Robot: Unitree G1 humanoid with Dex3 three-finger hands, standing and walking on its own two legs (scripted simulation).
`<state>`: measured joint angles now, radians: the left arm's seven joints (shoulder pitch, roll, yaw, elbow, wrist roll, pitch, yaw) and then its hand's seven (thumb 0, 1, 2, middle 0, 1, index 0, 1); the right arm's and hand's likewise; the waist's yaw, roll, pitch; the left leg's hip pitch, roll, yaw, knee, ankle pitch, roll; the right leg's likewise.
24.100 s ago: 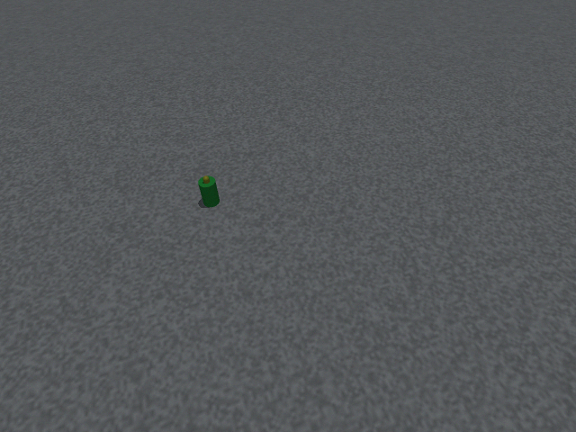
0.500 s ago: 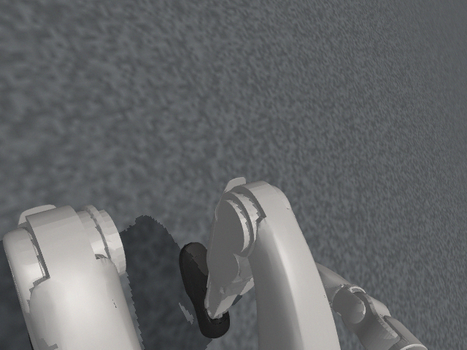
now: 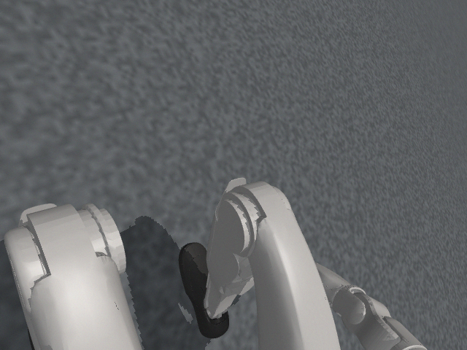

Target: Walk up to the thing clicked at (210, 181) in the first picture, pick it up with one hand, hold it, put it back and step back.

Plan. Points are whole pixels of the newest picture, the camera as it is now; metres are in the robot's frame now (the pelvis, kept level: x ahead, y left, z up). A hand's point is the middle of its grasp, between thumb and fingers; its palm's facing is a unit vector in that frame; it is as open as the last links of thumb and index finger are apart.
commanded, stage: withdraw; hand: left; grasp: from the side
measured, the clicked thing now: out of the picture +0.40 +0.31 -0.20
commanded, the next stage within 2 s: rise in 0.18 s
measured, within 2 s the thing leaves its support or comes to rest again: neither
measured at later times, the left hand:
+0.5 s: hand out of the picture +0.35 +0.41 -0.05, palm faces +0.45 -0.85 -0.26, open 17.5 cm
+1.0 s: hand out of the picture +0.24 +0.33 +0.14, palm faces +0.37 -0.80 -0.47, open 17.2 cm
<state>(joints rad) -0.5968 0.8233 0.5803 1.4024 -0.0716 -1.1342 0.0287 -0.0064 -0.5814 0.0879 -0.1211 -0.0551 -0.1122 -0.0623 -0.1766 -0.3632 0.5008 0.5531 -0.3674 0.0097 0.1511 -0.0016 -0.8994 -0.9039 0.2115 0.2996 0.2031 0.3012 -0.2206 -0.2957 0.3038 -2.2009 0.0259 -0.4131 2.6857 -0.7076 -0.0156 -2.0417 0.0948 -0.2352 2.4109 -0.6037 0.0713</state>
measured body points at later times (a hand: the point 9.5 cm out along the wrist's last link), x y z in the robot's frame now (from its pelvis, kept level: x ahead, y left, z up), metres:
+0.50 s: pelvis +0.01 -0.01 +0.05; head +0.17 +0.15 +0.43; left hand +0.32 +0.46 -0.03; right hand +0.21 -0.23 -0.03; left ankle +0.08 +0.12 -0.24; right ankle +0.15 -0.13 -0.24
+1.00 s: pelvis +0.04 -0.03 +0.24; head +0.20 +0.04 +0.65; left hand +0.22 +0.37 +0.17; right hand +0.28 -0.22 +0.12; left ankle +0.08 +0.12 -0.24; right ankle +0.15 -0.13 -0.24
